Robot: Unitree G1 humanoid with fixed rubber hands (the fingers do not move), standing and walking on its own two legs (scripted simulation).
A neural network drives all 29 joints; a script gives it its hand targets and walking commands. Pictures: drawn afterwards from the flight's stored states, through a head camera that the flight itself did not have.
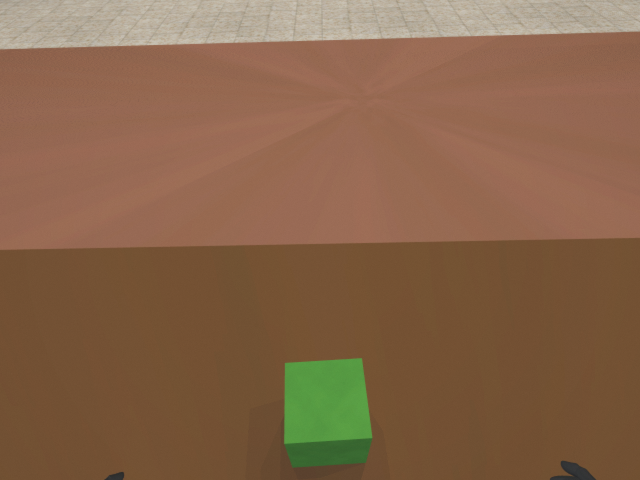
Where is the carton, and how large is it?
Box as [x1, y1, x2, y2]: [284, 358, 371, 467]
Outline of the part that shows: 361,358 285,363 284,444 292,467 365,462 371,441 371,431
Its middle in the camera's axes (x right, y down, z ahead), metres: +0.02 +0.49 +1.08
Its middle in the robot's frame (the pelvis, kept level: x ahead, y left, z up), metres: +0.41 +0.02 -0.66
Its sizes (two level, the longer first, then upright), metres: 0.210 0.200 0.250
